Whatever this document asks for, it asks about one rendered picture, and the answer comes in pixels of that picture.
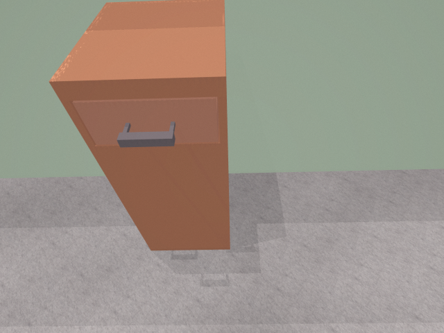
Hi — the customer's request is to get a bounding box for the handle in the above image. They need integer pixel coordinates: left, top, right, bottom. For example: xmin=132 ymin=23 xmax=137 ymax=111
xmin=117 ymin=121 xmax=176 ymax=148

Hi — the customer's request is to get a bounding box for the drawer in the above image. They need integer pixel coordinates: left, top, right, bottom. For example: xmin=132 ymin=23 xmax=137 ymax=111
xmin=72 ymin=97 xmax=219 ymax=145

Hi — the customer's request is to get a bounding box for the cabinet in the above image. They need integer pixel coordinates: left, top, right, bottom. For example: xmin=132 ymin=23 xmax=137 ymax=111
xmin=49 ymin=0 xmax=230 ymax=250

